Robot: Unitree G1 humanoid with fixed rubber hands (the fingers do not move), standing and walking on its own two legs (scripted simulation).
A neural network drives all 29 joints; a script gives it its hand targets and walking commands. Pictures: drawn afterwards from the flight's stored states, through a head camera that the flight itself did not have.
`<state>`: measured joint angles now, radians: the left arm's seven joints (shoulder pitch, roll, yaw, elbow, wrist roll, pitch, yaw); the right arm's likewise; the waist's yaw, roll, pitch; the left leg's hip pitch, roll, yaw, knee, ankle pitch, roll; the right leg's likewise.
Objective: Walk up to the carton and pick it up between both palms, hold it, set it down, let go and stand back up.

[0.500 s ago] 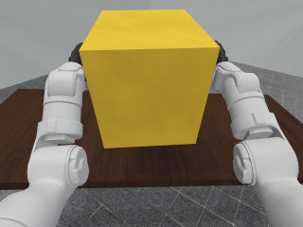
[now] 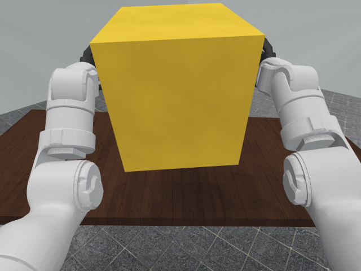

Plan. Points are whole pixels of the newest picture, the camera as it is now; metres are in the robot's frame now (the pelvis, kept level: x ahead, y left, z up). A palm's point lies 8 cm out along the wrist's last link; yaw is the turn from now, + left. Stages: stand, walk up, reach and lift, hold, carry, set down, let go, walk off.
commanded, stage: hold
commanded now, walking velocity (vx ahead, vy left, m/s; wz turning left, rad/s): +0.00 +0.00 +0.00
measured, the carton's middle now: (176, 80) +0.44 +0.00 +0.30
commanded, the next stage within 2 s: none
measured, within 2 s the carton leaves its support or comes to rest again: neither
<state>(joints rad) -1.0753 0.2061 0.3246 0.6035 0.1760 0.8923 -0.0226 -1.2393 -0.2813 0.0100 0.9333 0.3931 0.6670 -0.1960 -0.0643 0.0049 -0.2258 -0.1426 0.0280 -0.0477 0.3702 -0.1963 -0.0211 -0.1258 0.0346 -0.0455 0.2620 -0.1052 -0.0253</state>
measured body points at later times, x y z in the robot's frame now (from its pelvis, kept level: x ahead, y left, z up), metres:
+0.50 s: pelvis +0.00 +0.00 +0.00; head -0.10 +0.02 +0.44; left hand +0.39 +0.18 +0.32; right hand +0.38 -0.16 +0.34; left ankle +0.00 +0.13 -0.75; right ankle +0.02 -0.11 -0.75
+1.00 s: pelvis +0.00 +0.00 +0.00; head -0.10 +0.01 +0.44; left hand +0.39 +0.18 +0.32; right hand +0.38 -0.17 +0.35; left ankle +0.00 +0.13 -0.75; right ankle +0.02 -0.11 -0.75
